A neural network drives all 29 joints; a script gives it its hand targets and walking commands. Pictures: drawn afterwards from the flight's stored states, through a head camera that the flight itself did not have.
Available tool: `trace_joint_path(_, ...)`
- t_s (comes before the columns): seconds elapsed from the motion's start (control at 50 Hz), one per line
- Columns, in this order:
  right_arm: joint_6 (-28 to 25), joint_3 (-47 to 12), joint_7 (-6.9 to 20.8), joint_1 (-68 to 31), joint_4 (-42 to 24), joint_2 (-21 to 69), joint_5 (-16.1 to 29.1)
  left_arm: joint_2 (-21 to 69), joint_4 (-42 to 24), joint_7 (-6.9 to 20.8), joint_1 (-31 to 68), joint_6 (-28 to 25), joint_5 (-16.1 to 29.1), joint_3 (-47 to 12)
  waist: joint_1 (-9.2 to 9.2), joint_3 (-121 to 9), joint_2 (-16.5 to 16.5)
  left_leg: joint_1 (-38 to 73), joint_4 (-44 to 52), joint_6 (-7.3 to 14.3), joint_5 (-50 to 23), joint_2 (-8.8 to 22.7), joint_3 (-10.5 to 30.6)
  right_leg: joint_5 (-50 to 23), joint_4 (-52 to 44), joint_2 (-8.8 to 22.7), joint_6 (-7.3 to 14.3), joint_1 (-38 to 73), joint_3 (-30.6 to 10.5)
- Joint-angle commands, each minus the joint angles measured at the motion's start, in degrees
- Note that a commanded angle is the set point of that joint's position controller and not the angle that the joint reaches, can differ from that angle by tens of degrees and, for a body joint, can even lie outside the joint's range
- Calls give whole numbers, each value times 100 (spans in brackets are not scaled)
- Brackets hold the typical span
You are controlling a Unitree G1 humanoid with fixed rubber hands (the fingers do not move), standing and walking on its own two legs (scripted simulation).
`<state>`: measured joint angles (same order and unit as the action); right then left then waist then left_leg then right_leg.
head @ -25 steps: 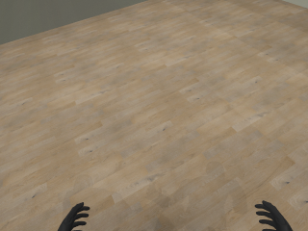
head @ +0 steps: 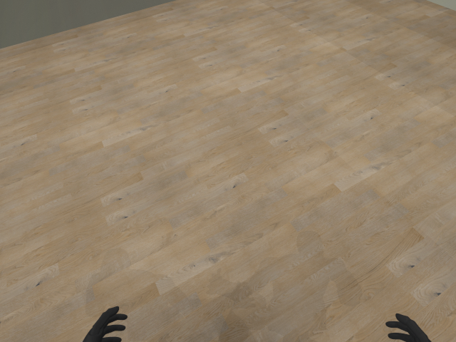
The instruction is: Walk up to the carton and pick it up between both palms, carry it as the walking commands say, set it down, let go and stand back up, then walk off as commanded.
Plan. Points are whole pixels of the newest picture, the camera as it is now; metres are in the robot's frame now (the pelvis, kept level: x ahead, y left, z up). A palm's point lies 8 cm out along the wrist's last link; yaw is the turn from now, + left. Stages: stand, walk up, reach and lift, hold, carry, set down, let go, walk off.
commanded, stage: stand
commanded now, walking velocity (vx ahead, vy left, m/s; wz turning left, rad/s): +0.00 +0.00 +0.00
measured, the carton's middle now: out of the picture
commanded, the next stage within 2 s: walk up in 1.40 s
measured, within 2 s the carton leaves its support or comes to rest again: neither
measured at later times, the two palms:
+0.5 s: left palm out of the picture +0.10 +0.30 -0.08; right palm out of the picture +0.09 -0.29 -0.10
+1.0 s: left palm out of the picture +0.07 +0.31 -0.09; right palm out of the picture +0.07 -0.29 -0.09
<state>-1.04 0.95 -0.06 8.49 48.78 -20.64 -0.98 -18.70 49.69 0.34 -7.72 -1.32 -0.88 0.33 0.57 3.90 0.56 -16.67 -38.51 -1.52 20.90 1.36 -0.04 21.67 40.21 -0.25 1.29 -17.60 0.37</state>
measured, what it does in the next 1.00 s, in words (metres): stands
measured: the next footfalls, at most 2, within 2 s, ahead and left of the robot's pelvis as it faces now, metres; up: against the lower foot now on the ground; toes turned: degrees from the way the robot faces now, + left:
none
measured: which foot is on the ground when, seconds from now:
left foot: down 0.00-1.00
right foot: down 0.00-1.00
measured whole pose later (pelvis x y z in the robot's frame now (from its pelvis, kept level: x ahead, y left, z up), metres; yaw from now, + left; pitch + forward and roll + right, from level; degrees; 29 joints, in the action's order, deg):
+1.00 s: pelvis -0.01 +0.01 +0.03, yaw -1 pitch -3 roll +0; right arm -1.0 0.2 0.2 5.3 63.6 -20.7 -0.7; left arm -19.7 64.8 0.3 -5.8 -0.9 -0.6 0.3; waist -0.4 3.1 1.0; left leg -6.2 -19.5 -0.9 10.5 1.3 -1.4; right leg 10.5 20.3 0.1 0.0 -7.0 -0.4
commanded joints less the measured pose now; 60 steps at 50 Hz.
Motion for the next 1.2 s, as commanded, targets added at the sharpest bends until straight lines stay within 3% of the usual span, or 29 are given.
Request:
trace_joint_path(0.0, -122, 201, -33, -241, -144, -1020, -5, -1292, -250, -89, 255, -147, 47, 295, -46, -791, 160, 530, 734, 507, -1661, 440, 466, -1905, -843, 702, 357, 332, -778)
trace_joint_path(0.04, -139, 182, -3, -377, -139, -864, 66, -1215, -197, -79, 307, -119, 36, 279, -115, -917, 57, 475, 664, 465, -1586, 418, 369, -2004, -1112, 706, 345, 459, -765)
trace_joint_path(0.06, -90, 188, -61, -280, -63, -1026, 46, -1317, -99, -96, 412, -104, 35, 300, -21, -763, -344, 500, 774, 475, -1497, 373, 396, -1931, -1120, 704, 331, 389, -765)
trace_joint_path(0.1, -155, 150, -7, -411, 29, -940, 57, -1241, -46, -112, 395, -149, 19, 268, -33, -776, -104, 542, 865, 403, -1442, 359, 413, -2176, -1193, 776, 321, 531, -822)
trace_joint_path(0.12, -181, 186, -34, -393, 51, -1066, 37, -1351, 47, -87, 557, -94, -3, 267, 83, -856, -149, 599, 872, 438, -1524, 413, 405, -2076, -1238, 764, 297, 520, -695)
trace_joint_path(0.14, -123, 212, -33, -345, 127, -1100, 19, -1361, 41, -93, 492, -88, 25, 302, -44, -766, -183, 651, 928, 392, -1576, 395, 342, -1996, -1346, 690, 264, 531, -667)
trace_joint_path(0.24, -98, 131, -33, -456, 347, -981, 3, -1315, 321, -109, 685, -66, 31, 256, 41, -881, -129, 765, 1312, 405, -1377, 431, 411, -1565, -1597, 731, 249, 706, -720)
trace_joint_path(0.26, -66, 120, -40, -484, 421, -1017, -5, -1300, 343, -89, 756, -99, 48, 260, -48, -583, -370, 809, 1462, 382, -1506, 516, 410, -1388, -1583, 647, 205, 508, -626)
trace_joint_path(0.28, -67, 151, -36, -487, 448, -1166, 36, -1227, 324, -75, 700, -91, 45, 232, -103, -547, 45, 773, 1528, 414, -1335, 492, 463, -1368, -1728, 656, 213, 505, -710)
trace_joint_path(0.36, -103, 107, -50, -509, 677, -1027, 28, -1286, 669, -43, 558, -169, 55, 229, -65, -665, -306, 995, 1689, 398, -1670, 513, 361, -2011, -1847, 699, 184, 788, -716)
trace_joint_path(0.44, -124, 90, -44, -525, 829, -1017, 23, -1361, 678, -45, 631, -166, 47, 213, -41, -665, 126, 985, 1821, 320, -1647, 556, 419, -2092, -1959, 730, 127, 1019, -675)
trace_joint_path(0.48, -82, 39, -28, -635, 799, -964, 27, -1208, 751, -49, 687, -115, 29, 172, -133, -475, -244, 877, 1915, 339, -1648, 559, 461, -1852, -1984, 679, 126, 976, -513)
trace_joint_path(0.5, -109, 57, -12, -764, 796, -939, 38, -1253, 758, -68, 703, -100, 25, 137, -109, -484, 243, 929, 1897, 351, -1486, 590, 438, -1733, -2197, 703, 140, 953, -685)
trace_joint_path(0.64, -108, 63, -34, -685, 992, -975, 21, -1278, 983, -54, 615, -58, 5, 171, -100, -480, -56, 915, 2145, 290, -1323, 585, 434, -1397, -2227, 649, 30, 1133, -496)
trace_joint_path(0.72, -125, 83, -22, -635, 1029, -1079, -10, -1319, 1050, -45, 607, -62, 65, 223, -84, -347, 266, 883, 2323, 308, -1324, 618, 466, -1337, -2276, 661, 65, 1055, -591)
trace_joint_path(0.76, -124, 185, -29, -691, 1120, -1232, 61, -1184, 1115, -39, 651, -33, 10, 167, -65, -330, -272, 937, 2319, 312, -1109, 636, 527, -1341, -2303, 644, 78, 904, -558)
trace_joint_path(0.78, -129, 172, -8, -710, 1118, -1161, -23, -1250, 1085, -48, 601, -18, 19, 218, -162, -415, 12, 1037, 2267, 281, -1230, 627, 396, -1361, -2388, 650, 76, 941, -608)
trace_joint_path(0.8, -103, 106, -16, -661, 1109, -1134, 19, -1294, 1110, -38, 681, -39, -4, 167, -96, -397, -265, 1036, 2263, 237, -1155, 582, 411, -1207, -2399, 598, 15, 939, -513)
trace_joint_path(0.84, -59, 149, -22, -771, 1090, -1168, 47, -1295, 1111, -72, 634, -89, 18, 191, -90, -596, 33, 1141, 2334, 313, -1200, 624, 386, -1428, -2395, 667, -32, 1043, -618)
trace_joint_path(0.86, -75, 80, -23, -549, 1160, -941, 28, -1437, 1152, -66, 488, -93, 70, 232, -113, -266, -208, 1002, 2323, 302, -1314, 621, 433, -1438, -2441, 644, 17, 861, -655)
trace_joint_path(0.88, -112, 92, -32, -603, 1162, -1028, 76, -1264, 1151, -67, 598, -76, 33, 187, 38, -299, 143, 1039, 2316, 277, -1219, 594, 357, -1523, -2425, 650, 21, 818, -666)
trace_joint_path(0.9, -100, 112, -39, -555, 1184, -1165, 29, -1379, 1142, -48, 553, -84, 64, 239, -132, -359, -102, 1028, 2333, 263, -1229, 562, 418, -1371, -2436, 665, 14, 940, -632)
trace_joint_path(0.92, -125, 115, -41, -567, 1203, -1034, 33, -1306, 1161, -67, 567, -57, -6, 212, -18, -324, -236, 1036, 2306, 308, -1079, 659, 417, -1301, -2406, 666, 7, 859, -639)
trace_joint_path(0.98, -95, 149, -35, -644, 1152, -1197, 21, -1275, 1213, -50, 493, -91, 48, 180, -22, -299, 118, 1171, 2221, 325, -1323, 657, 405, -1397, -2499, 686, 39, 737, -726)
trace_joint_path(1.0, -44, 132, -12, -510, 1176, -1162, 10, -1214, 1166, -57, 616, -75, -7, 120, 35, -590, -241, 1247, 2291, 348, -1456, 675, 430, -1603, -2408, 703, 43, 996, -605)
trace_joint_path(1.06, -50, 147, -42, -614, 1230, -1173, 15, -1386, 1133, -62, 564, -88, 42, 154, -107, -627, -60, 1168, 2217, 286, -1714, 630, 361, -1778, -2364, 722, 34, 1106, -680)
trace_joint_path(1.08, -55, 172, -58, -640, 1168, -1263, 50, -1263, 1188, -61, 466, -91, 19, 165, -17, -656, 162, 1264, 2178, 268, -1781, 625, 338, -1759, -2331, 665, -13, 973, -603)
trace_joint_path(1.1, -60, 150, -61, -753, 1129, -1073, 0, -1331, 1186, -75, 501, -81, 66, 142, -38, -466, -86, 1121, 2167, 295, -1635, 656, 427, -1902, -2380, 678, 25, 964, -561)
trace_joint_path(1.18, -39, 126, -51, -679, 1209, -1099, 16, -1315, 1177, -62, 571, -63, 14, 161, -39, -574, -68, 1206, 2228, 273, -1806, 648, 310, -2031, -2372, 691, 8, 1032, -590)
